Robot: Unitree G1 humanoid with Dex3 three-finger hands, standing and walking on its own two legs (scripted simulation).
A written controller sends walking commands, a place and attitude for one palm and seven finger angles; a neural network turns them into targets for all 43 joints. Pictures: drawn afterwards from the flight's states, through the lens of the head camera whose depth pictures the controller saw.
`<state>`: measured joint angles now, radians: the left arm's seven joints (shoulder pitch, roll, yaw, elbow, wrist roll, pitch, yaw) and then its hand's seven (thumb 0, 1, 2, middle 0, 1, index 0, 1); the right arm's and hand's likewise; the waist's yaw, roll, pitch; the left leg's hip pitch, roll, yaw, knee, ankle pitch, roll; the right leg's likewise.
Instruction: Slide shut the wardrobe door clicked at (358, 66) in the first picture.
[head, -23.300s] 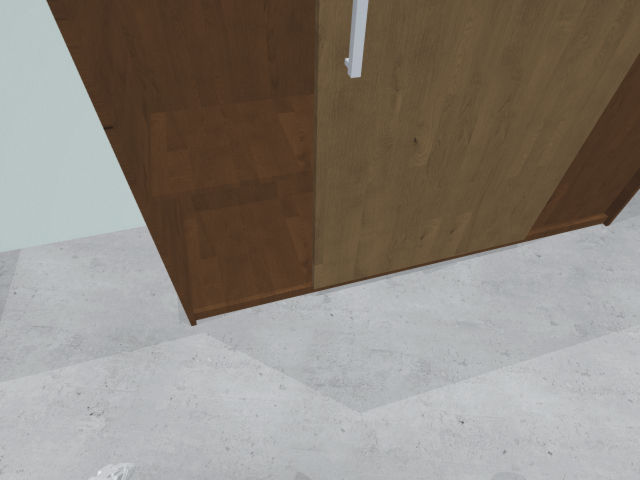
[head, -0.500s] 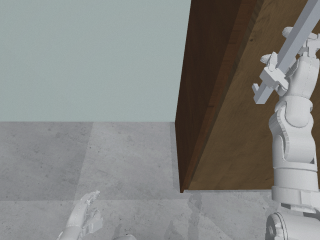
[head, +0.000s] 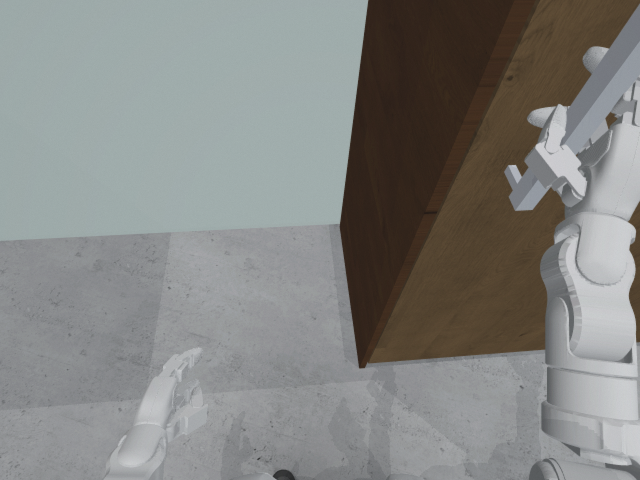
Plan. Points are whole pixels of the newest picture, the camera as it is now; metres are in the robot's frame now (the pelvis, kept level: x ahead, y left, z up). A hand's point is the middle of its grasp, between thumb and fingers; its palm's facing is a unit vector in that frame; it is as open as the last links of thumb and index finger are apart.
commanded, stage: step sideways, sliding the door along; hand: right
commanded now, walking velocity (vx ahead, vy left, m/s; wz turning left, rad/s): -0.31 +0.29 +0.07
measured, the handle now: (588, 82) +0.42 -0.25 +0.26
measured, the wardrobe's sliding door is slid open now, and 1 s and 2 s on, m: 0.00 0.00 0.00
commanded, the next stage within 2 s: stop walking and hold the door there in 0.62 s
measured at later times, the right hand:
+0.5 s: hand (540, 150) +0.38 -0.21 +0.22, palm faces +0.37 +0.93 -0.03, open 7.3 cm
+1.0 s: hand (550, 149) +0.38 -0.22 +0.22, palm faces +0.42 +0.89 -0.16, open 7.4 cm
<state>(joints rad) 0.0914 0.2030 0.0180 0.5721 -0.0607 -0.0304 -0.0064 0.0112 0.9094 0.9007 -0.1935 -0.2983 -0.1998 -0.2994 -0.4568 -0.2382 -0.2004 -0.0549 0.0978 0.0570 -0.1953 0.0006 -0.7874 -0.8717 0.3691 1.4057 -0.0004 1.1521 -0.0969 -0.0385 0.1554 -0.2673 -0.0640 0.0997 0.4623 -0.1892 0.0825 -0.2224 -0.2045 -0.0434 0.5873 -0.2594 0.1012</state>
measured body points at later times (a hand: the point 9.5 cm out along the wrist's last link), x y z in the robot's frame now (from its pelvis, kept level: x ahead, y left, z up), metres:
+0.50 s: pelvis +0.02 +0.00 +0.00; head +0.08 -0.01 +0.44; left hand +0.25 +0.19 -0.09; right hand +0.35 -0.26 +0.22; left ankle +0.06 +0.10 -0.73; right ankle -0.02 -0.16 -0.73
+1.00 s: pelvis +0.02 +0.02 +0.00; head +0.04 +0.03 +0.45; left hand +0.22 +0.26 -0.08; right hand +0.35 -0.27 +0.22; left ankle +0.07 +0.13 -0.74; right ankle +0.02 -0.10 -0.72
